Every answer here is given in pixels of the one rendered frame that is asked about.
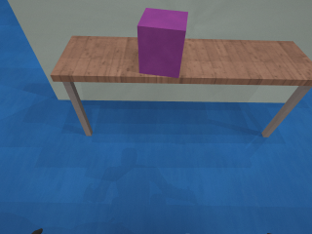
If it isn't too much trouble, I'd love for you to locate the table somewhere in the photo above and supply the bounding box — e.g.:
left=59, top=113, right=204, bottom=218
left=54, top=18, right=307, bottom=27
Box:
left=50, top=35, right=312, bottom=137

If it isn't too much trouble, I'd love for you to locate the carton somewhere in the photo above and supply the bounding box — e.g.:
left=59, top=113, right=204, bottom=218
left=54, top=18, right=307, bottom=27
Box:
left=137, top=8, right=188, bottom=78

